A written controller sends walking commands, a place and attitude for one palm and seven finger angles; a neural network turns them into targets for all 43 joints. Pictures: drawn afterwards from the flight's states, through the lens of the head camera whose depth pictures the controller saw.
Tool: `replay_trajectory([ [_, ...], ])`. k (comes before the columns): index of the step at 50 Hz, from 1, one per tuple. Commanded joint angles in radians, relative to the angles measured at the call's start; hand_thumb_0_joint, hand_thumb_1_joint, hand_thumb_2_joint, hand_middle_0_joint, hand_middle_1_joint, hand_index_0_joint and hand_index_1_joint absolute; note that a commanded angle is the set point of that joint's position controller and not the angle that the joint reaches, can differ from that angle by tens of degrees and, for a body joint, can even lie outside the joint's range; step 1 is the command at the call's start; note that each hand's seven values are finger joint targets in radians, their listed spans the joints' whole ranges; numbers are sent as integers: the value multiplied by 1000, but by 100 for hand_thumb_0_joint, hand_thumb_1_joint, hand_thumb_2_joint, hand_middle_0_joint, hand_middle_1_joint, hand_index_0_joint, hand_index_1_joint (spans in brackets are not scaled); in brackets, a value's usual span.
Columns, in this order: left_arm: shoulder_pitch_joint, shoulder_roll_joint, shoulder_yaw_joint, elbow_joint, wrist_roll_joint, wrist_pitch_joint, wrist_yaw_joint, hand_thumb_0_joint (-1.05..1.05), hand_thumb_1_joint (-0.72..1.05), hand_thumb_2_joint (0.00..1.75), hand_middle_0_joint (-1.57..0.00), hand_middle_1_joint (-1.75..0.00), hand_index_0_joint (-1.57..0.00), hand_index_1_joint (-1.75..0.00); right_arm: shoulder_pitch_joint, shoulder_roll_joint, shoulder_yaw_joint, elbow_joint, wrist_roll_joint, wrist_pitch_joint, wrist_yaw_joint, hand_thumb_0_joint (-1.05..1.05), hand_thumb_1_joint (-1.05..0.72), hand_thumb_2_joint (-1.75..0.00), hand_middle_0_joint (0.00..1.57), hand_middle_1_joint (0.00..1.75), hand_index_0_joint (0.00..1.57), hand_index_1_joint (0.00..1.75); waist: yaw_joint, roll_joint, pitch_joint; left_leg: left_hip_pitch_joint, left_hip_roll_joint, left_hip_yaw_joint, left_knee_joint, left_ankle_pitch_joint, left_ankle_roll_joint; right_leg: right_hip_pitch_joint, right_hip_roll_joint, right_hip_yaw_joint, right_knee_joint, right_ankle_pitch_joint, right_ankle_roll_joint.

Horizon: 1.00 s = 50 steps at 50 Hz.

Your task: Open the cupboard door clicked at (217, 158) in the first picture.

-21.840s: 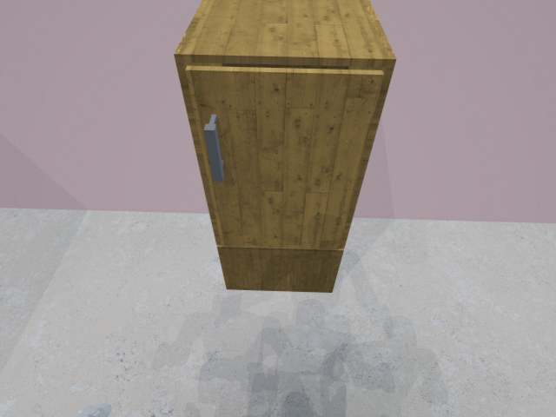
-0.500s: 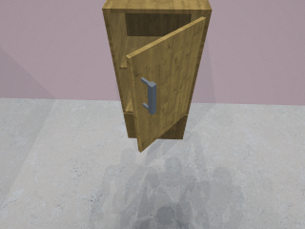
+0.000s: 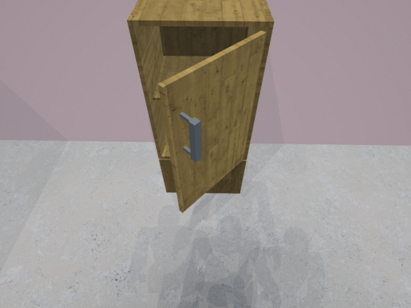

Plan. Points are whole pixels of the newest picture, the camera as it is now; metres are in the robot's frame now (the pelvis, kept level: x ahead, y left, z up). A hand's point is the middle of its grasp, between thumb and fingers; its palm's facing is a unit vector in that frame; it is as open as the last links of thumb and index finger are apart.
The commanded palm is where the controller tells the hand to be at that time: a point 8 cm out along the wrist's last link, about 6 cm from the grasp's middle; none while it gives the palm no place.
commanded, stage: look to check the result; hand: left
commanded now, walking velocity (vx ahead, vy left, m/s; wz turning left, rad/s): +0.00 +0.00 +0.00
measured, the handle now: (190, 137) +0.53 +0.07 -0.01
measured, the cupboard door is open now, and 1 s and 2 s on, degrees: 46 46 46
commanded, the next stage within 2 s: walk to a spot facing it in 0.48 s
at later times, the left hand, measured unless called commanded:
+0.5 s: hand out of the picture +0.03 +0.20 -0.17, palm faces +0.01 -0.97 -0.25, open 7.4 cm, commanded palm none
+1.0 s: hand out of the picture +0.07 +0.20 -0.18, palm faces -0.10 -0.96 -0.26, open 7.4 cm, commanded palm none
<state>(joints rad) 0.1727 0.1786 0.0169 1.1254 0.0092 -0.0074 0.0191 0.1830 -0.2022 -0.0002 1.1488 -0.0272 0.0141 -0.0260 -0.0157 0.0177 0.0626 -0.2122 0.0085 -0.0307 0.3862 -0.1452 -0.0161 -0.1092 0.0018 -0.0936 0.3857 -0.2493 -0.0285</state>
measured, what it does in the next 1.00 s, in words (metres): stands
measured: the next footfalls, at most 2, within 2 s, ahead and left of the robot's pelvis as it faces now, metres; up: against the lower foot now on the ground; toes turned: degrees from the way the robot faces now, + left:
left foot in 1.42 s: +0.11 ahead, +0.08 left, +0.00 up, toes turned -34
right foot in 1.64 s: -0.02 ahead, -0.15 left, +0.00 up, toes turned -29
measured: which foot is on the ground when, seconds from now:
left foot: down 0.00-1.00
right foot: down 0.00-1.00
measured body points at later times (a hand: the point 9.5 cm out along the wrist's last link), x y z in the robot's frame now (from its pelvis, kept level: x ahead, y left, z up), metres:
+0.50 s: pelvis +0.01 +0.00 +0.00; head +0.03 -0.01 +0.45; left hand +0.03 +0.25 -0.15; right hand +0.04 -0.24 -0.16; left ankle +0.04 +0.13 -0.74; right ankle -0.02 -0.10 -0.74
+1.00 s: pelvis +0.00 +0.00 -0.02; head +0.03 -0.02 +0.43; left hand +0.07 +0.25 -0.16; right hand +0.00 -0.25 -0.18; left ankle +0.04 +0.13 -0.74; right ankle -0.03 -0.09 -0.74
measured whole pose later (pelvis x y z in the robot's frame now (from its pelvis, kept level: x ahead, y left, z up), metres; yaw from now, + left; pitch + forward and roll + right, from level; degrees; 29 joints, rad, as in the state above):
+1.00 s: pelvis +0.00 +0.00 -0.02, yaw -10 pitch +0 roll +2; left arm 0.21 0.21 0.08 1.01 0.02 0.06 -0.01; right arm 0.19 -0.20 -0.05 1.03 -0.03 0.03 -0.04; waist 0.02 0.00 0.09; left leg -0.29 0.06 0.13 0.55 -0.26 -0.02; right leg -0.29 0.01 0.01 0.68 -0.39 -0.03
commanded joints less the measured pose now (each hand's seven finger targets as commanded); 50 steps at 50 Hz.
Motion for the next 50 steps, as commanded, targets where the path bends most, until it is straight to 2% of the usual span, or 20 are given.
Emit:
replay_trajectory([
  [1, 52, 160, 27, -26, -3, -12, 12, 0, 90, 90, -20, -30, -20, -30, 32, -106, -22, -37, 4, -18, -7, 0, -90, -90, 20, 30, 20, 30, 12, -5, -45, 52, 83, -50, -30, 151, 32, -28, -125, 102, -98, 136, -19],
  [3, 57, 161, 27, -24, -2, -13, 12, 0, 90, 90, -20, -30, -20, -30, 30, -115, -23, -42, 6, -18, -9, 0, -90, -90, 20, 30, 20, 30, 14, -23, -41, 59, 84, -48, -27, 149, 34, -33, -122, 101, -105, 133, -18],
  [6, 63, 153, 22, -17, -4, -11, 12, 0, 90, 90, -20, -30, -20, -30, 32, -108, -21, -37, 4, -16, -9, 0, -90, -90, 20, 30, 20, 30, 11, -2, -33, 64, 85, -47, -34, 136, 33, -42, -121, 104, -107, 114, -19],
  [9, 64, 160, 23, -16, -3, -12, 12, 0, 90, 90, -20, -30, -20, -30, 31, -113, -23, -38, 6, -16, -9, 0, -90, -90, 20, 30, 20, 30, 9, -24, -32, 67, 87, -47, -33, 136, 35, -43, -120, 108, -111, 118, -19],
  [16, 68, 166, 22, -12, -3, -14, 11, 0, 90, 90, -20, -30, -20, -30, 29, -119, -24, -36, 6, -17, -8, 0, -90, -90, 20, 30, 20, 30, 11, -21, -30, 70, 86, -51, -41, 126, 37, -45, -119, 107, -116, 98, -19],
  [18, 70, 171, 24, -13, -3, -14, 10, 0, 90, 90, -20, -30, -20, -30, 17, -128, -25, -39, 7, -17, -8, 0, -90, -90, 20, 30, 20, 30, 14, -3, -22, 69, 87, -52, -42, 125, 38, -48, -119, 109, -120, 90, -20],
  [19, 64, 172, 23, -11, -3, -13, 10, 0, 90, 90, -20, -30, -20, -30, 21, -122, -24, -37, 6, -17, -8, 0, -90, -90, 20, 30, 20, 30, 11, -18, -18, 65, 88, -56, -48, 121, 38, -48, -118, 106, -116, 82, -20],
  [22, 67, 175, 22, -11, -3, -15, 9, 0, 90, 90, -20, -30, -20, -30, 17, -133, -24, -38, 6, -19, -8, 0, -90, -90, 20, 30, 20, 30, 12, -12, -41, 78, 90, -55, -47, 134, 38, -35, -121, 107, -114, 104, -19],
  [28, 58, 189, 26, -16, -2, -17, 8, 0, 90, 90, -20, -30, -20, -30, 1, -147, -26, -43, 7, -22, -7, 0, -90, -90, 20, 30, 20, 30, 17, -13, -28, 76, 88, -60, -56, 133, 40, -40, -121, 108, -120, 94, -19],
  [30, 50, 192, 26, -17, -2, -18, 8, 0, 90, 90, -20, -30, -20, -30, 3, -149, -25, -41, 6, -24, -6, 0, -90, -90, 20, 30, 20, 30, 14, -24, -45, 82, 91, -63, -57, 150, 40, -25, -123, 105, -114, 116, -19],
  [31, 51, 190, 26, -16, -2, -17, 7, 0, 90, 90, -20, -30, -20, -30, 0, -150, -26, -39, 5, -25, -8, 0, -90, -90, 20, 30, 20, 30, 14, -13, -51, 94, 95, -54, -54, 153, 39, -31, -123, 116, -115, 134, -20],
  [33, 69, 144, 24, -18, -2, -2, 11, 0, 90, 90, -20, -30, -20, -30, 33, -95, -20, -36, 5, -13, -12, 0, -90, -90, 20, 30, 20, 30, 10, -16, -46, 91, 101, -21, -19, 150, 28, -52, -122, 131, -93, 179, -14],
  [38, 68, 172, 58, -70, 5, 27, 4, 0, 90, 90, -20, -30, -20, -30, 50, -127, -52, -80, 3, 3, -25, 0, -90, -90, 20, 30, 20, 30, 10, -39, -49, 45, 120, 35, 57, 93, 28, -85, -114, 186, 4, 253, -33],
  [40, 56, 174, 67, -101, 7, 39, -2, 0, 90, 90, -20, -30, -20, -30, 51, -133, -63, -107, 1, 6, -28, 0, -90, -90, 20, 30, 20, 30, 6, -22, -28, 25, 140, 25, 47, 47, 38, -131, -94, 195, 46, 211, -34],
  [42, 54, 165, 71, -127, 9, 45, -10, 0, 90, 90, -20, -30, -20, -30, 49, -150, -72, -130, -2, 6, -29, 0, -90, -90, 20, 30, 20, 30, 9, 33, -22, 17, 178, -11, 15, -11, 62, -179, -60, 193, 99, 130, -26],
  [45, 64, 141, 78, -158, 12, 54, -22, 0, 90, 90, -20, -30, -20, -30, 48, -188, -89, -163, -5, 2, -30, 0, -90, -90, 20, 30, 20, 30, 20, 126, -40, -21, 290, -113, -71, -105, 130, -209, 0, 144, 277, -42, -9],
  [47, 77, 124, 80, -173, 11, 60, -30, 0, 90, 90, -20, -30, -20, -30, 30, -201, -95, -183, -8, -5, -28, 0, -90, -90, 20, 30, 20, 30, 35, 180, -66, -38, 346, -127, -92, -55, 171, -198, 3, 102, 389, -196, 0],
  [48, 90, 117, 83, -175, 11, 59, -32, 0, 90, 90, -20, -30, -20, -30, 16, -199, -95, -194, -7, -6, -28, 0, -90, -90, 20, 30, 20, 30, 45, 166, -83, -49, 350, -101, -63, -24, 170, -166, -8, 107, 374, -201, -3],
  [49, 124, 120, 86, -172, 10, 55, -34, 0, 90, 90, -20, -30, -20, -30, -9, -194, -96, -205, -6, -6, -27, 0, -90, -90, 20, 30, 20, 30, 69, 122, -94, -84, 321, -52, 6, 16, 145, -103, -16, 110, 280, -132, -5],
  [50, 164, 144, 92, -162, 15, 48, -31, 0, 90, 90, -20, -30, -20, -30, -36, -180, -95, -220, -2, 0, -27, 0, -90, -90, 20, 30, 20, 30, 93, 11, -67, -154, 233, 28, 146, -18, 89, -45, -44, 176, 116, 46, -17],
])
